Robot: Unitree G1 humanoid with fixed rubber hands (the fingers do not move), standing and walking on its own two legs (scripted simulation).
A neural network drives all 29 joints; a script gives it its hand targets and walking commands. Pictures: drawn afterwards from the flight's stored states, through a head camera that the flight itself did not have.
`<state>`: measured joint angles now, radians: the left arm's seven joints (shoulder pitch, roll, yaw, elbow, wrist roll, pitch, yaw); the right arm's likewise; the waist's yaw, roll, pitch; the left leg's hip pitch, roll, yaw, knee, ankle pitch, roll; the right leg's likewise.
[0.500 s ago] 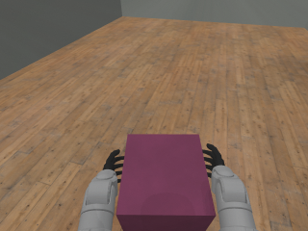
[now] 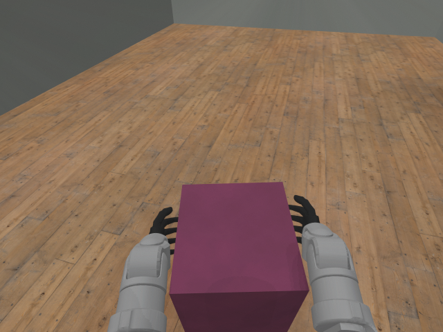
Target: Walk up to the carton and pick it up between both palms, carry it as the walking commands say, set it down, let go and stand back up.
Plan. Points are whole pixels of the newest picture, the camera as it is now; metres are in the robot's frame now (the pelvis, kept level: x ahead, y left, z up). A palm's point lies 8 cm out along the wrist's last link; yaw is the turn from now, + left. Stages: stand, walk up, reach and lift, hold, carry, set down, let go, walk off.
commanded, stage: reach and lift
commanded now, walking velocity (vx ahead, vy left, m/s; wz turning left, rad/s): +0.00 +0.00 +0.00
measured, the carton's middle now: (234, 262) +0.29 -0.01 -0.02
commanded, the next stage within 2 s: hold in 0.40 s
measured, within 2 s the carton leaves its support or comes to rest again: neither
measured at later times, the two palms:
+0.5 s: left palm (155, 248) +0.29 +0.14 +0.04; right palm (307, 238) +0.30 -0.15 +0.05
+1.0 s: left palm (157, 251) +0.29 +0.14 +0.04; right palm (312, 241) +0.29 -0.15 +0.05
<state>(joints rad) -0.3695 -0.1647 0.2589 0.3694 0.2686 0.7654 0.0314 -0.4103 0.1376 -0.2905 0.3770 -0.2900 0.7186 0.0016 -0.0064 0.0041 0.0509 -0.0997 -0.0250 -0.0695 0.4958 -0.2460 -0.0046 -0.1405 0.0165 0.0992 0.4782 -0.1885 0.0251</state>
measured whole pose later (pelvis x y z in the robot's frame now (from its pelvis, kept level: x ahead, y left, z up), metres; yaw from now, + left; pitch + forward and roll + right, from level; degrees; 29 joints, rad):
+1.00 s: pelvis +0.01 +0.00 +0.00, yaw +0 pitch -10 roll +0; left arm -0.21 -0.14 0.13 0.22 0.22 0.80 0.04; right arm -0.23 0.14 -0.19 0.20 -0.25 0.77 -0.02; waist -0.01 0.00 0.05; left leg -0.04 -0.02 -0.08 0.47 -0.26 0.00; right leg -0.08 0.02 0.09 0.45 -0.20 0.02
